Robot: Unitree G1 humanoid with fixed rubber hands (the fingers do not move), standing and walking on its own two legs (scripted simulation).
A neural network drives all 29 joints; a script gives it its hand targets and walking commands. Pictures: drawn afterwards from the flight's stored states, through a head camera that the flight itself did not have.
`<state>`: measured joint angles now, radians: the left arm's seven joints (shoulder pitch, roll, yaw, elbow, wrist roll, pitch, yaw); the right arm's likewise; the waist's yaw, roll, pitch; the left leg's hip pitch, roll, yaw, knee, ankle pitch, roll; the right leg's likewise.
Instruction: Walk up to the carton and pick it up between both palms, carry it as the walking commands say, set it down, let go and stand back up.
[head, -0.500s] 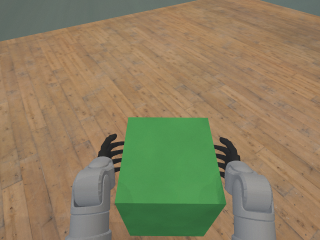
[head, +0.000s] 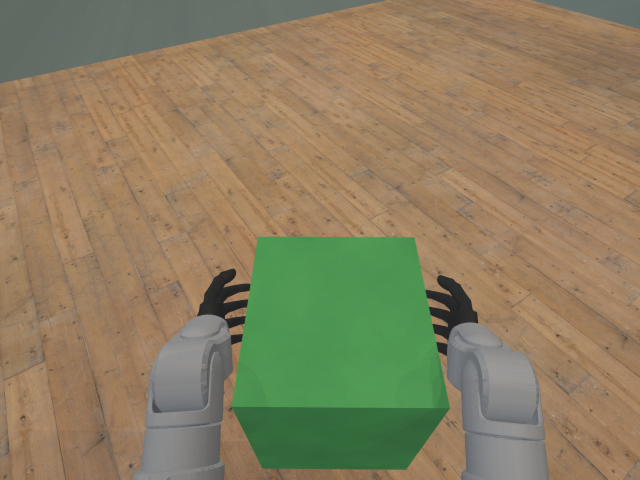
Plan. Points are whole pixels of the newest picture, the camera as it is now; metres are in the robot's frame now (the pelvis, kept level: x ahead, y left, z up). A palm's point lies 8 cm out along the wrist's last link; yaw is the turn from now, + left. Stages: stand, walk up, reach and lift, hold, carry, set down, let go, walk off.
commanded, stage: carry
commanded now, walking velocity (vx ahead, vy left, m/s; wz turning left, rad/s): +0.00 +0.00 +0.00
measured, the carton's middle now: (335, 358) +0.28 +0.00 -0.01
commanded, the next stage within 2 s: hold in 1.80 s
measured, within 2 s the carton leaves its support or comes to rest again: neither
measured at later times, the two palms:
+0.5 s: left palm (212, 327) +0.27 +0.14 +0.09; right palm (466, 338) +0.26 -0.15 +0.08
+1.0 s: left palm (204, 331) +0.27 +0.15 +0.08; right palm (459, 369) +0.23 -0.13 +0.08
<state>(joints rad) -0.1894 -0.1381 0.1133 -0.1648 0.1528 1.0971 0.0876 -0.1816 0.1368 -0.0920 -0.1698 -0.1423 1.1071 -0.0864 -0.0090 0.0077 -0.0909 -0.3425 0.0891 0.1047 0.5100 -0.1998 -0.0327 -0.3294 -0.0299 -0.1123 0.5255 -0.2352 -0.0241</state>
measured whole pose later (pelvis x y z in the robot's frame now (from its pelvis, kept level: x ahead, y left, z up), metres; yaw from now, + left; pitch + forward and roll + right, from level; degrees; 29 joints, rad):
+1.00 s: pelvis -0.02 +0.05 -0.01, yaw -8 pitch +3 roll +0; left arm -0.18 -0.14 0.10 -0.33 0.12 1.23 0.11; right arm -0.18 0.14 -0.08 -0.33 -0.12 1.25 -0.11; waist -0.01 0.00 -0.06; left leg -0.39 0.08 0.21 0.60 -0.26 0.03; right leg -0.40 -0.06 -0.09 0.61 -0.26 0.01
